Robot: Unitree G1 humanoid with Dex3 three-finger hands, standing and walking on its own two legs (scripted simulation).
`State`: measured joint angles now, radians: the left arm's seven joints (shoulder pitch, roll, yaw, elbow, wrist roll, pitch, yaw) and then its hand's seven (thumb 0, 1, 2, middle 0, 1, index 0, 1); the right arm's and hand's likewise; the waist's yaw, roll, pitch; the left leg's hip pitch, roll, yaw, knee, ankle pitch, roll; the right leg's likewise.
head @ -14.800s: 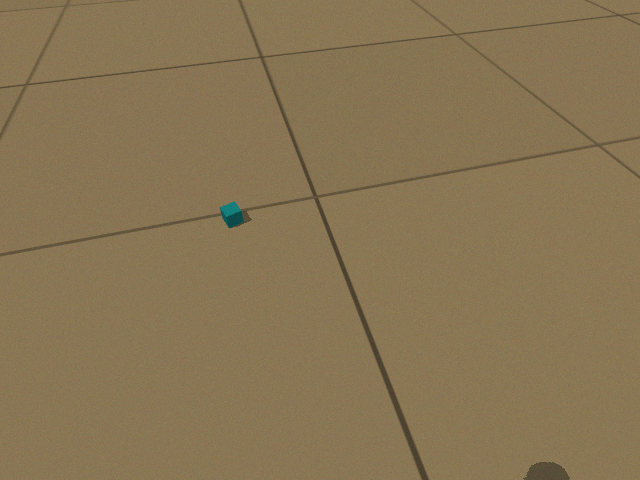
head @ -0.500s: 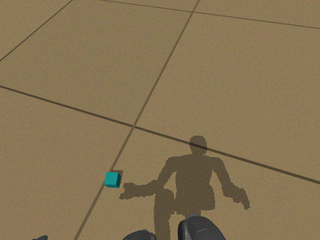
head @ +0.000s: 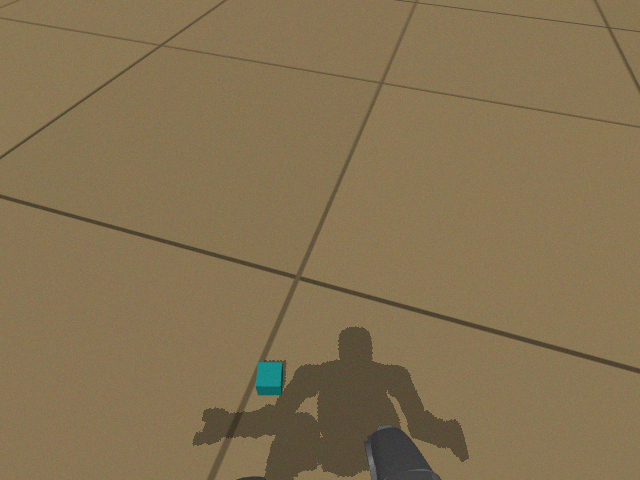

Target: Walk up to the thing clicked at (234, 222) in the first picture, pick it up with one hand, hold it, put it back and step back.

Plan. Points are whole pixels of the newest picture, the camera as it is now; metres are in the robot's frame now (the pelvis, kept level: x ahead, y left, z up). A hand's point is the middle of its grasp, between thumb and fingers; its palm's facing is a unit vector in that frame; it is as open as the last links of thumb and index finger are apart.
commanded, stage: walk up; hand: left
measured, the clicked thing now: (269, 378) +0.51 +0.15 -0.69
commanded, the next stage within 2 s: none
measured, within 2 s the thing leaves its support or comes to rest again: neither
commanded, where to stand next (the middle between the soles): +0.11 -0.07 m, yaw -4 degrees
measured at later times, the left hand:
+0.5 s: hand (172, 455) +0.19 +0.21 -0.12, palm faces -0.21 -0.92 -0.34, open 7.4 cm
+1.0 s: hand (196, 459) +0.18 +0.18 -0.12, palm faces -0.11 -0.94 -0.34, open 7.4 cm
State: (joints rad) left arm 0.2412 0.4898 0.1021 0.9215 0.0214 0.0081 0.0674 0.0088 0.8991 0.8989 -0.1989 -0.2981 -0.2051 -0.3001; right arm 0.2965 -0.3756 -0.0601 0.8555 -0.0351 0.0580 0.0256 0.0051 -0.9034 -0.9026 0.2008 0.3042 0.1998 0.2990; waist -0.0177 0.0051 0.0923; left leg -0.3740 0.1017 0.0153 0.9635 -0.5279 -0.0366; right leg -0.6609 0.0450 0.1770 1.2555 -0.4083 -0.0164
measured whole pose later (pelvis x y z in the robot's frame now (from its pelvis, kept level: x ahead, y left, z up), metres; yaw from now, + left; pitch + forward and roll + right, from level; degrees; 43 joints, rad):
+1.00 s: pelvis +0.05 -0.06 +0.03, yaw -7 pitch -2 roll +1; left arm 0.11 0.36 0.04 0.96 -0.01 0.01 -0.01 0.01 0.90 0.90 -0.20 -0.30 -0.20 -0.30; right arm 0.21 -0.39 -0.02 0.97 -0.02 -0.03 0.00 0.01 -0.90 -0.90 0.20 0.30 0.20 0.30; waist 0.01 -0.03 0.13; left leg -0.34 0.01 0.00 0.68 -0.29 0.00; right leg -0.32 0.00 -0.05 0.71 -0.35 -0.03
